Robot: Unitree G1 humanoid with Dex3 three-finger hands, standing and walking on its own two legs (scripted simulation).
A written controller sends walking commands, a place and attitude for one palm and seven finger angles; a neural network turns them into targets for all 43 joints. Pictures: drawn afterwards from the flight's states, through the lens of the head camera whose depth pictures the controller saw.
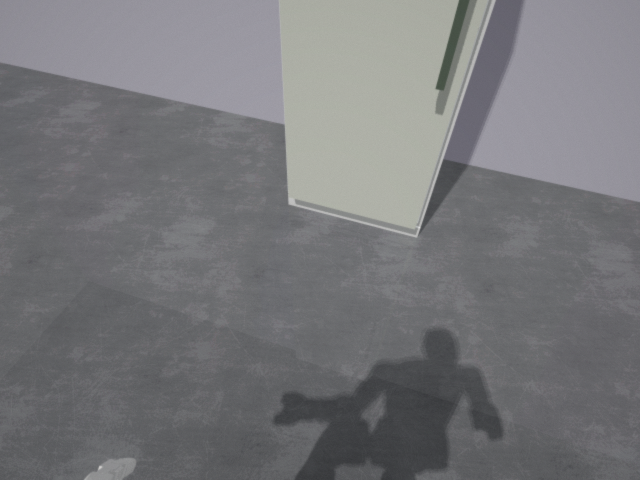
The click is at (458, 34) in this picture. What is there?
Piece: fridge door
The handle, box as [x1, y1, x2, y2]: [436, 0, 468, 90]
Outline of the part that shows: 468,0 459,0 436,85 437,89 443,90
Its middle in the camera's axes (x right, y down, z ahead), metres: +0.35 -0.59 +0.92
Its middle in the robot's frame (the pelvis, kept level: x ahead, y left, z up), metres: +1.13 -0.28 +0.18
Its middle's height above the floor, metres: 0.94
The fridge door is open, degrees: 0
